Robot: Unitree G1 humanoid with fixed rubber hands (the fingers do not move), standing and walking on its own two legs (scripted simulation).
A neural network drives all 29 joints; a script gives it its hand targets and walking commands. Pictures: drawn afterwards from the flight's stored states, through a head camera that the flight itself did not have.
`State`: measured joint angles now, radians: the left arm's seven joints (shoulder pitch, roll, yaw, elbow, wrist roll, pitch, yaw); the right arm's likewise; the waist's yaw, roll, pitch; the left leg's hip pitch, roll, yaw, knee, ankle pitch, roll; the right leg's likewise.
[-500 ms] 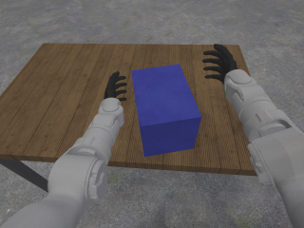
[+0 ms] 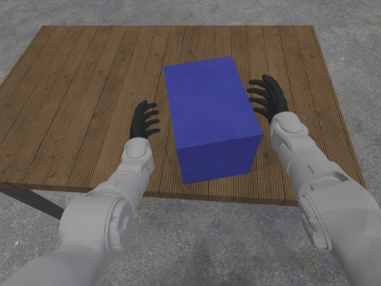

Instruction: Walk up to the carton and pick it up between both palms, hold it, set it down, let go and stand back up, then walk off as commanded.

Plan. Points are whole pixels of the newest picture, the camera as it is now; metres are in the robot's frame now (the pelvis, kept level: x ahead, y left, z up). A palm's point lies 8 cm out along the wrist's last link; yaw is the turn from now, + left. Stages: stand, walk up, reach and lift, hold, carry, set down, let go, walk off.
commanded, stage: reach and lift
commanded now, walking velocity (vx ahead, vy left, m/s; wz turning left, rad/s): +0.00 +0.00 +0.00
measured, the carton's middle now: (207, 121) +0.52 +0.06 -0.02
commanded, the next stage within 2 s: none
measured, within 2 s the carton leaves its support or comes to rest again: neither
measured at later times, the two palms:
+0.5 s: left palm (136, 130) +0.44 +0.21 +0.02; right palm (257, 116) +0.50 -0.06 +0.04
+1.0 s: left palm (136, 133) +0.43 +0.21 +0.02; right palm (255, 120) +0.49 -0.05 +0.03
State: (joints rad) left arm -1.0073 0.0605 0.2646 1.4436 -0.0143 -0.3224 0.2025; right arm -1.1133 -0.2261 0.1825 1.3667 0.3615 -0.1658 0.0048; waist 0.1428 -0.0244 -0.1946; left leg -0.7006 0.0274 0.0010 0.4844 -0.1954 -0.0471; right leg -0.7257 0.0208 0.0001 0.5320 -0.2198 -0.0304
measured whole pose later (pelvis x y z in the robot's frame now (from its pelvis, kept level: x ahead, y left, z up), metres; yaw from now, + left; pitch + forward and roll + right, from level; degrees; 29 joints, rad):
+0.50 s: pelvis +0.01 +0.00 +0.00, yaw +0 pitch +29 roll +1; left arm -0.96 0.03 0.51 1.22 0.16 -0.32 0.14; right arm -1.09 -0.08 -0.31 1.30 -0.14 -0.28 0.00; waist 0.14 -0.02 -0.22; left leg -0.81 0.03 0.00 0.50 -0.20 -0.04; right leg -0.82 0.02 0.00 0.53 -0.22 -0.03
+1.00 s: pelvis +0.00 +0.00 +0.00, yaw +0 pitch +29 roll +1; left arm -0.94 -0.05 0.62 1.06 0.27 -0.29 0.12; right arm -1.07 -0.02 -0.55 1.21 -0.36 -0.33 0.04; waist 0.14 -0.02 -0.17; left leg -0.81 0.03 0.00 0.50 -0.19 -0.04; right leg -0.82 0.02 0.00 0.53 -0.21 -0.02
